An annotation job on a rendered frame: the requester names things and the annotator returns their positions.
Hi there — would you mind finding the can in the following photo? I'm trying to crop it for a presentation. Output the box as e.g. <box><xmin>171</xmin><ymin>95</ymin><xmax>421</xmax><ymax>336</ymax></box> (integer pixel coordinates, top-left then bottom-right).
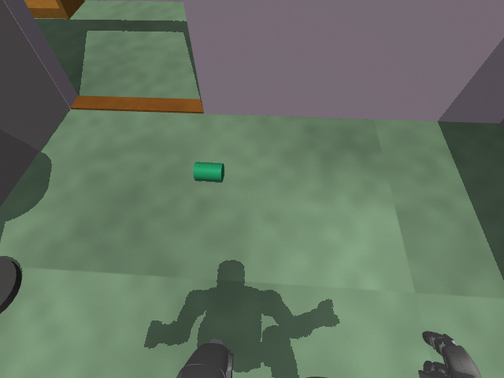
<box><xmin>194</xmin><ymin>162</ymin><xmax>224</xmax><ymax>182</ymax></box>

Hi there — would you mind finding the bookshelf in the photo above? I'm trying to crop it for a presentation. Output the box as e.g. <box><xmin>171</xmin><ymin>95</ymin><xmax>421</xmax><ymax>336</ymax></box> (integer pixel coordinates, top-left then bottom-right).
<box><xmin>24</xmin><ymin>0</ymin><xmax>85</xmax><ymax>20</ymax></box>

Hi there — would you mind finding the right robot hand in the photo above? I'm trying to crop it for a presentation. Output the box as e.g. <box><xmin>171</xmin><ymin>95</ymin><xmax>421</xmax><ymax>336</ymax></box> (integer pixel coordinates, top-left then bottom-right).
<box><xmin>418</xmin><ymin>332</ymin><xmax>482</xmax><ymax>378</ymax></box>

